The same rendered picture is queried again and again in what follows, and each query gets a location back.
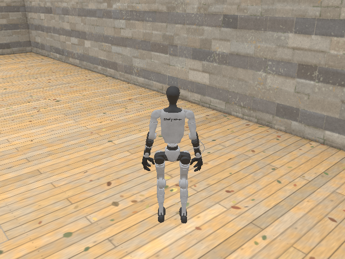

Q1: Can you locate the robot left upper arm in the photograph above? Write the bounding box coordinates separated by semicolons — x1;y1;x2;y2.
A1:
148;110;162;140

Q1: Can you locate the robot head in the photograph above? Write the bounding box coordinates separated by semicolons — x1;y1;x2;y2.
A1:
163;86;182;113

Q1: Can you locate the right robot forearm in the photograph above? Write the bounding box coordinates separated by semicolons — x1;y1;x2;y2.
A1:
191;132;202;158

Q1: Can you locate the left robot forearm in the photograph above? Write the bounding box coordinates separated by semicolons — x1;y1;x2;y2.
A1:
143;132;154;158

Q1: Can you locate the robot right hand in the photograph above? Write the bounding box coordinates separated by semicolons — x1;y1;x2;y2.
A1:
190;157;203;172

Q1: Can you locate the robot left foot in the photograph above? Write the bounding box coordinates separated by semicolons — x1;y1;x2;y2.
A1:
158;207;165;223

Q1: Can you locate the robot right upper arm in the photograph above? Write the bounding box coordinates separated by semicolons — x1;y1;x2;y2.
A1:
184;110;197;140

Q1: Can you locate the robot left hand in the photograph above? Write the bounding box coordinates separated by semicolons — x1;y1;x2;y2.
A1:
142;157;155;171

